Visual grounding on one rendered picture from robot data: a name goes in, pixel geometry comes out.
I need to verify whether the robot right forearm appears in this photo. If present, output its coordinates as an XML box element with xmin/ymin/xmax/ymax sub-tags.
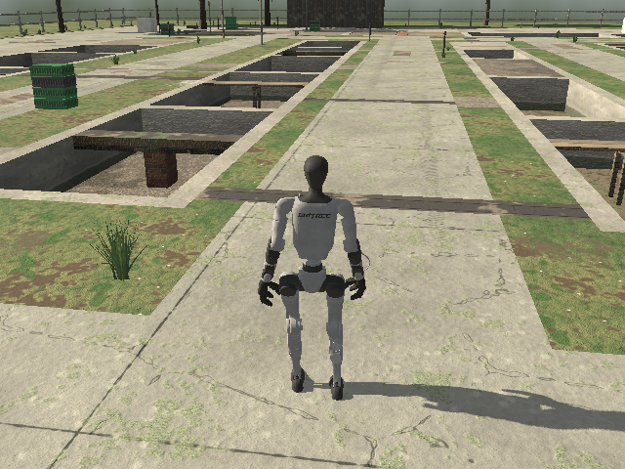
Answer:
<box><xmin>348</xmin><ymin>239</ymin><xmax>364</xmax><ymax>280</ymax></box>

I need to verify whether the right robot foot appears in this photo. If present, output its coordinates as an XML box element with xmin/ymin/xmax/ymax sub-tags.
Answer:
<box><xmin>329</xmin><ymin>375</ymin><xmax>344</xmax><ymax>401</ymax></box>

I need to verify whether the robot left upper arm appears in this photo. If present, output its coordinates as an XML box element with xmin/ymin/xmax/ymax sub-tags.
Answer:
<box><xmin>270</xmin><ymin>197</ymin><xmax>295</xmax><ymax>252</ymax></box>

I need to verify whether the robot right hand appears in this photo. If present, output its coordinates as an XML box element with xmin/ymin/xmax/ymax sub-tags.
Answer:
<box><xmin>345</xmin><ymin>277</ymin><xmax>366</xmax><ymax>300</ymax></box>

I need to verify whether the robot left forearm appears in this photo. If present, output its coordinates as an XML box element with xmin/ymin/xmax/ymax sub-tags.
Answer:
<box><xmin>261</xmin><ymin>238</ymin><xmax>280</xmax><ymax>282</ymax></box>

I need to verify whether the robot left hand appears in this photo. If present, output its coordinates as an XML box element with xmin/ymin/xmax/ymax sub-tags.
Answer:
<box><xmin>258</xmin><ymin>280</ymin><xmax>280</xmax><ymax>306</ymax></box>

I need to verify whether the robot right upper arm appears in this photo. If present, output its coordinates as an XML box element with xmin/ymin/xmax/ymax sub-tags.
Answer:
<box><xmin>335</xmin><ymin>198</ymin><xmax>358</xmax><ymax>253</ymax></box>

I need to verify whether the robot right shin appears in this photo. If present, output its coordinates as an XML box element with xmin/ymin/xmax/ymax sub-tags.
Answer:
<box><xmin>329</xmin><ymin>321</ymin><xmax>343</xmax><ymax>387</ymax></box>

